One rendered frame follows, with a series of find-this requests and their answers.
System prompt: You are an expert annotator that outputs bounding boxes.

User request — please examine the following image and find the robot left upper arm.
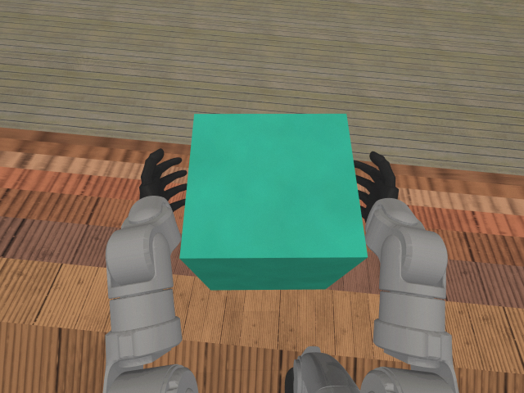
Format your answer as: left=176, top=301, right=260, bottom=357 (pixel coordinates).
left=108, top=364, right=198, bottom=393

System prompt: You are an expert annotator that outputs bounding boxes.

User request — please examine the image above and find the carton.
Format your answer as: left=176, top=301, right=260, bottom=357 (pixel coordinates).
left=179, top=114, right=368, bottom=290

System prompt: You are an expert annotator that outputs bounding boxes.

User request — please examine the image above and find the robot right upper arm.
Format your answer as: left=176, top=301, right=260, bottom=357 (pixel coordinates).
left=360, top=367, right=454, bottom=393

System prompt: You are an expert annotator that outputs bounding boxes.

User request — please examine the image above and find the robot right forearm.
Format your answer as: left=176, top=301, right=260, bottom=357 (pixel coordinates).
left=365, top=198, right=459, bottom=393

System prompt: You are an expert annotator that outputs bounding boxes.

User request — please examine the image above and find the robot left hand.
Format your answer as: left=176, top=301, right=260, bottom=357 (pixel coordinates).
left=139, top=148, right=187, bottom=212

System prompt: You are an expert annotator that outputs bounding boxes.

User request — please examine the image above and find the robot right hand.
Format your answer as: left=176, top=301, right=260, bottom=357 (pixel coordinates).
left=354, top=151, right=399, bottom=223

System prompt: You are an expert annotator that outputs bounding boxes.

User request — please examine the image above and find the robot left forearm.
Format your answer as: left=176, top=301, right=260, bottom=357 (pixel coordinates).
left=103, top=196, right=182, bottom=393

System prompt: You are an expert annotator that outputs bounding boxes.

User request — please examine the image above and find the right robot thigh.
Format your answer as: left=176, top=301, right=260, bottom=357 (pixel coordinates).
left=293, top=352, right=360, bottom=393

